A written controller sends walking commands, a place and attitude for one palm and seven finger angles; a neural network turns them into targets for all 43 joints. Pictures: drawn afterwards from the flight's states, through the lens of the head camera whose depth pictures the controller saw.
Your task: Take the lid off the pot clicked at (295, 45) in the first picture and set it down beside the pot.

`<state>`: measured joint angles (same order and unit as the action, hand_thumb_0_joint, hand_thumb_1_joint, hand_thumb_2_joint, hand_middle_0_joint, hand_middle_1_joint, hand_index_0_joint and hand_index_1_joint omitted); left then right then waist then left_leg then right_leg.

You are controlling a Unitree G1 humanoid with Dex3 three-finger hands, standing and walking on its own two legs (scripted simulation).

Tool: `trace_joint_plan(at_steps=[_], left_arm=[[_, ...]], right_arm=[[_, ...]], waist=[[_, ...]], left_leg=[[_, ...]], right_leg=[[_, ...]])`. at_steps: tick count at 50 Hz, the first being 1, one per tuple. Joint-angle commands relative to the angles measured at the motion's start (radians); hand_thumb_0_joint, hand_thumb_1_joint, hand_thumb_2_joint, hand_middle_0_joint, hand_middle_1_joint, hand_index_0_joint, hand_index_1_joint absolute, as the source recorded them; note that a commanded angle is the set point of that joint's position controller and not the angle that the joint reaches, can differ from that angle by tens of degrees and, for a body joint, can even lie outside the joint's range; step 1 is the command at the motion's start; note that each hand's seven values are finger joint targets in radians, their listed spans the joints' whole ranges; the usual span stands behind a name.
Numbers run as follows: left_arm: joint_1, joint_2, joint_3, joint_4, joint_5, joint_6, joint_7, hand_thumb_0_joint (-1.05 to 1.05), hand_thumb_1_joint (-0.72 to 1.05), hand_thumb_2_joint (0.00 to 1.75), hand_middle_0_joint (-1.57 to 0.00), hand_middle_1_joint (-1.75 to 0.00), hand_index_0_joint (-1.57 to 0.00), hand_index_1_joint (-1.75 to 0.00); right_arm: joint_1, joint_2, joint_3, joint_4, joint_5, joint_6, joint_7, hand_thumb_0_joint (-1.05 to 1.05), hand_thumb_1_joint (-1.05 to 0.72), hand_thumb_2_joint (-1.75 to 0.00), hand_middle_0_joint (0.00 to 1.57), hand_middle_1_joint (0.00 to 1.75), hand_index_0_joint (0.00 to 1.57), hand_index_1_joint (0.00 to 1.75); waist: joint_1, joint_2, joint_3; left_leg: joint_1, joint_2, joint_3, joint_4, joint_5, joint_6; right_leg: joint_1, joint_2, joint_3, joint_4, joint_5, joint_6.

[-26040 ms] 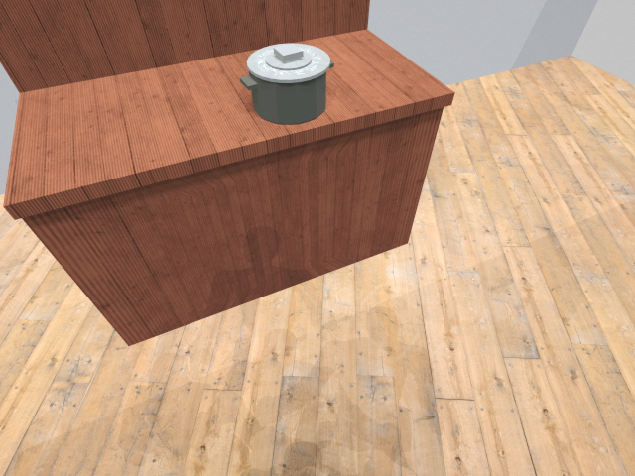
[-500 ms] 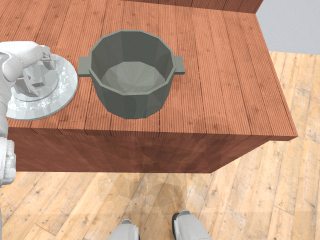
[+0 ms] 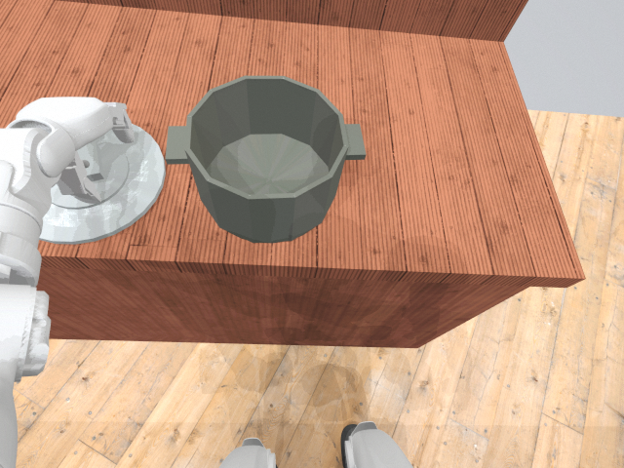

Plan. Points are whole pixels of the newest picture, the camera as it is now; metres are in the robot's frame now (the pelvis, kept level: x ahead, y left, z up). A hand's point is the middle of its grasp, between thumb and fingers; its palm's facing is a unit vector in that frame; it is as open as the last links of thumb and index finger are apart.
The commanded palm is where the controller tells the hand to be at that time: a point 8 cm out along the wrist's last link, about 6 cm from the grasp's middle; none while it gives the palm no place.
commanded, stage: raise the empty hand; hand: left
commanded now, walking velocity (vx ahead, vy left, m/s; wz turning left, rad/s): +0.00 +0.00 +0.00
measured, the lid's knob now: (78, 164) +0.51 +0.29 +0.01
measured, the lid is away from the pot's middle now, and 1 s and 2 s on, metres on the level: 0.25 0.25 0.25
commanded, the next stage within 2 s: draw the hand back to the body in 1.08 s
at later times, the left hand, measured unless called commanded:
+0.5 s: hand (57, 132) +0.49 +0.28 +0.09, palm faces -0.44 -0.04 -0.90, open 11.0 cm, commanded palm +0.51 +0.27 +0.16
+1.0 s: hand (28, 98) +0.49 +0.28 +0.14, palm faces -0.39 -0.05 -0.92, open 11.0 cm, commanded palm +0.51 +0.27 +0.21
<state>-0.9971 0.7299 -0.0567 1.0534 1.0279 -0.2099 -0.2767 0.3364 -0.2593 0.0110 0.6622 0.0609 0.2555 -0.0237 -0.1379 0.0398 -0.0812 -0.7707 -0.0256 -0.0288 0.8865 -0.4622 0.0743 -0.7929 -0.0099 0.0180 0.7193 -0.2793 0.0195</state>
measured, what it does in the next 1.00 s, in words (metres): stands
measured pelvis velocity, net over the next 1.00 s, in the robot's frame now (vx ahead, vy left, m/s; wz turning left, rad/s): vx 0.02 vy -0.01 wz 0.02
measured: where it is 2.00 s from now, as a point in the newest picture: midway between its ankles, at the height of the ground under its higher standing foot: outside the picture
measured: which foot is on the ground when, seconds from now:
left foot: down 0.00-1.00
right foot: down 0.00-1.00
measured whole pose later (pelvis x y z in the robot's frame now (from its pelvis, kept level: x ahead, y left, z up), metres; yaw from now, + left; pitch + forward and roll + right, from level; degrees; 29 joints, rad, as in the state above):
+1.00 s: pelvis +0.02 -0.01 +0.03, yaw +1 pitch +13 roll -3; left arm -1.02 0.77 -0.07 0.98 0.95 -0.18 -0.40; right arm 0.29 -0.28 0.01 0.66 0.09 0.22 -0.02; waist -0.09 0.04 -0.05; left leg -0.48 -0.03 -0.03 0.64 -0.39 0.06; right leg -0.52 -0.02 0.01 0.52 -0.23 0.04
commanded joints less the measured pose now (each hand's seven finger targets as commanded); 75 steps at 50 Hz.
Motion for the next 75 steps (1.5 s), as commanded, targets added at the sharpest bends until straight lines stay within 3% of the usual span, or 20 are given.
trace_joint_plan(at_steps=[1, 2, 5, 8, 12, 15, 20, 23, 36, 39, 42, 45, 48, 53, 57, 59, 64, 67, 71, 75], left_arm=[[-0.452, 0.290, 0.099, -0.158, -0.020, 0.022, 0.072, 0.00, 0.00, 0.62, -0.34, -0.88, -0.34, -0.88], [-0.430, 0.263, 0.074, -0.109, -0.023, 0.032, 0.072, 0.00, 0.00, 0.62, -0.34, -0.88, -0.34, -0.88], [-0.471, 0.297, 0.087, -0.159, -0.017, 0.037, 0.068, 0.00, 0.00, 0.62, -0.34, -0.88, -0.34, -0.88], [-0.464, 0.264, 0.062, -0.167, -0.030, 0.033, 0.042, 0.00, 0.00, 0.62, -0.34, -0.88, -0.34, -0.88], [-0.455, 0.287, 0.072, -0.140, -0.047, 0.027, 0.015, 0.00, 0.00, 0.62, -0.34, -0.88, -0.34, -0.88], [-0.481, 0.333, 0.097, -0.195, -0.042, 0.007, 0.000, 0.00, 0.00, 0.62, -0.34, -0.88, -0.34, -0.88], [-0.451, 0.322, 0.093, -0.163, -0.056, 0.004, -0.017, 0.00, 0.00, 0.62, -0.34, -0.88, -0.34, -0.88], [-0.481, 0.309, 0.083, -0.230, -0.060, 0.001, -0.024, 0.00, 0.00, 0.62, -0.34, -0.88, -0.34, -0.88], [-0.455, 0.325, 0.098, -0.242, -0.082, 0.018, -0.053, 0.00, 0.00, 0.62, -0.34, -0.88, -0.34, -0.88], [-0.484, 0.341, 0.113, -0.323, -0.085, 0.017, -0.058, 0.00, 0.00, 0.62, -0.34, -0.88, -0.34, -0.88], [-0.430, 0.322, 0.096, -0.213, -0.101, 0.031, -0.069, 0.00, 0.00, 0.62, -0.34, -0.88, -0.34, -0.88], [-0.502, 0.295, 0.063, -0.286, -0.090, 0.035, -0.076, 0.00, 0.00, 0.62, -0.34, -0.88, -0.34, -0.88], [-0.505, 0.340, 0.086, -0.255, -0.100, 0.037, -0.083, 0.00, 0.00, 0.62, -0.34, -0.88, -0.34, -0.88], [-0.509, 0.318, 0.073, -0.261, -0.098, 0.037, -0.092, 0.00, 0.00, 0.62, -0.34, -0.88, -0.34, -0.88], [-0.473, 0.295, 0.049, -0.178, -0.096, 0.043, -0.099, 0.00, 0.00, 0.62, -0.34, -0.88, -0.34, -0.88], [-0.526, 0.328, 0.067, -0.262, -0.088, 0.036, -0.095, 0.00, 0.00, 0.62, -0.34, -0.88, -0.34, -0.88], [-0.403, 0.382, 0.160, -0.379, -0.105, 0.008, -0.088, 0.00, 0.00, 0.62, -0.34, -0.88, -0.34, -0.88], [-0.304, 0.323, 0.127, -0.327, -0.131, 0.018, -0.094, 0.00, 0.00, 0.62, -0.34, -0.88, -0.34, -0.88], [-0.303, 0.373, 0.177, -0.528, -0.123, 0.022, -0.076, 0.00, 0.00, 0.62, -0.34, -0.88, -0.34, -0.88], [-0.178, 0.374, 0.202, -0.473, -0.158, 0.030, -0.076, 0.00, 0.00, 0.62, -0.34, -0.88, -0.34, -0.88]], right_arm=[[0.161, -0.183, -0.058, -0.032, -0.005, -0.014, -0.005, 0.00, -0.90, -0.90, 0.20, 0.30, 0.20, 0.30], [0.156, -0.183, -0.053, -0.031, -0.001, -0.016, -0.004, 0.00, -0.90, -0.90, 0.20, 0.30, 0.20, 0.30], [0.152, -0.189, -0.053, -0.033, 0.000, -0.023, -0.003, 0.00, -0.90, -0.90, 0.20, 0.30, 0.20, 0.30], [0.151, -0.186, -0.058, -0.035, 0.005, -0.032, -0.006, 0.00, -0.90, -0.90, 0.20, 0.30, 0.20, 0.30], [0.152, -0.191, -0.055, -0.028, 0.009, -0.039, -0.015, 0.00, -0.90, -0.90, 0.20, 0.30, 0.20, 0.30], [0.153, -0.193, -0.055, -0.027, 0.010, -0.044, -0.023, 0.00, -0.90, -0.90, 0.20, 0.30, 0.20, 0.30], [0.147, -0.194, -0.056, -0.028, 0.012, -0.050, -0.024, 0.00, -0.90, -0.90, 0.20, 0.30, 0.20, 0.30], [0.141, -0.193, -0.064, -0.029, 0.011, -0.050, -0.021, 0.00, -0.90, -0.90, 0.20, 0.30, 0.20, 0.30], [0.104, -0.189, -0.062, -0.039, 0.017, -0.047, -0.009, 0.00, -0.90, -0.90, 0.20, 0.30, 0.20, 0.30], [0.092, -0.185, -0.067, -0.049, 0.012, -0.047, -0.002, 0.00, -0.90, -0.90, 0.20, 0.30, 0.20, 0.30], [0.083, -0.190, -0.058, -0.051, 0.024, -0.047, -0.005, 0.00, -0.90, -0.90, 0.20, 0.30, 0.20, 0.30], [0.075, -0.185, -0.062, -0.052, 0.022, -0.047, -0.003, 0.00, -0.90, -0.90, 0.20, 0.30, 0.20, 0.30], [0.073, -0.195, -0.056, -0.049, 0.026, -0.054, -0.009, 0.00, -0.90, -0.90, 0.20, 0.30, 0.20, 0.30], [0.073, -0.193, -0.060, -0.048, 0.023, -0.062, -0.006, 0.00, -0.90, -0.90, 0.20, 0.30, 0.20, 0.30], [0.069, -0.194, -0.054, -0.050, 0.030, -0.056, -0.005, 0.00, -0.90, -0.90, 0.20, 0.30, 0.20, 0.30], [0.071, -0.197, -0.061, -0.052, 0.023, -0.052, -0.003, 0.00, -0.90, -0.90, 0.20, 0.30, 0.20, 0.30], [0.046, -0.183, -0.071, -0.090, 0.013, -0.052, 0.011, 0.00, -0.90, -0.90, 0.20, 0.30, 0.20, 0.30], [0.019, -0.183, -0.062, -0.097, 0.028, -0.040, 0.019, 0.00, -0.90, -0.90, 0.20, 0.30, 0.20, 0.30], [-0.001, -0.173, -0.074, -0.125, 0.018, -0.044, 0.030, 0.00, -0.90, -0.90, 0.20, 0.30, 0.20, 0.30], [-0.028, -0.176, -0.063, -0.131, 0.026, -0.051, 0.032, 0.00, -0.90, -0.90, 0.20, 0.30, 0.20, 0.30]], waist=[[-0.002, 0.129, -0.490], [-0.005, 0.111, -0.447], [0.005, 0.133, -0.469], [0.000, 0.139, -0.478], [-0.003, 0.072, -0.434], [0.010, 0.110, -0.459], [0.014, 0.085, -0.425], [0.019, 0.141, -0.459], [0.031, 0.088, -0.417], [0.040, 0.129, -0.457], [0.036, 0.040, -0.375], [0.032, 0.097, -0.402], [0.034, 0.058, -0.397], [0.038, 0.075, -0.403], [0.030, 0.023, -0.346], [0.037, 0.079, -0.402], [0.063, 0.123, -0.472], [0.063, 0.035, -0.353], [0.072, 0.138, -0.438], [0.083, 0.044, -0.368]], left_leg=[[0.465, 0.017, -0.031, -0.108, 0.714, -0.075], [0.418, 0.012, -0.023, -0.120, 0.656, -0.070], [0.442, 0.011, -0.018, -0.139, 0.663, -0.063], [0.496, 0.012, -0.021, -0.140, 0.725, -0.067], [0.450, 0.007, -0.005, -0.164, 0.633, -0.045], [0.489, 0.008, -0.008, -0.171, 0.699, -0.051], [0.489, 0.008, -0.005, -0.187, 0.702, -0.049], [0.553, 0.011, -0.007, -0.189, 0.771, -0.054], [0.561, 0.006, -0.009, -0.238, 0.776, -0.043], [0.630, 0.009, -0.022, -0.241, 0.858, -0.049], [0.534, 0.001, -0.002, -0.266, 0.705, -0.031], [0.600, 0.005, -0.014, -0.266, 0.788, -0.044], [0.570, 0.001, -0.002, -0.277, 0.715, -0.029], [0.598, 0.004, -0.010, -0.277, 0.784, -0.037], [0.530, -0.001, 0.004, -0.289, 0.667, -0.027], [0.577, -0.001, -0.001, -0.281, 0.734, -0.032], [0.658, 0.002, -0.033, -0.282, 0.899, -0.042], [0.557, -0.002, -0.007, -0.313, 0.727, -0.025], [0.688, 0.004, -0.045, -0.312, 0.910, -0.041], [0.590, -0.003, -0.017, -0.339, 0.757, -0.019]], right_leg=[[0.150, 0.078, -0.097, -0.042, 0.248, -0.070], [0.155, 0.079, -0.096, -0.048, 0.233, -0.071], [0.199, 0.074, -0.087, -0.060, 0.266, -0.074], [0.202, 0.075, -0.089, -0.071, 0.286, -0.072], [0.240, 0.071, -0.085, -0.093, 0.277, -0.067], [0.270, 0.068, -0.080, -0.097, 0.318, -0.069], [0.283, 0.067, -0.082, -0.114, 0.326, -0.067], [0.287, 0.065, -0.080, -0.121, 0.352, -0.069], [0.386, 0.062, -0.082, -0.165, 0.406, -0.064], [0.399, 0.062, -0.080, -0.169, 0.425, -0.064], [0.420, 0.056, -0.082, -0.187, 0.393, -0.061], [0.409, 0.059, -0.084, -0.185, 0.407, -0.064], [0.441, 0.053, -0.078, -0.194, 0.409, -0.062], [0.437, 0.054, -0.083, -0.192, 0.425, -0.062], [0.431, 0.055, -0.085, -0.199, 0.385, -0.059], [0.444, 0.056, -0.078, -0.193, 0.414, -0.062], [0.485, 0.055, -0.078, -0.192, 0.448, -0.060], [0.491, 0.047, -0.080, -0.218, 0.406, -0.059], [0.501, 0.052, -0.077, -0.214, 0.428, -0.061], [0.555, 0.038, -0.075, -0.231, 0.428, -0.059]])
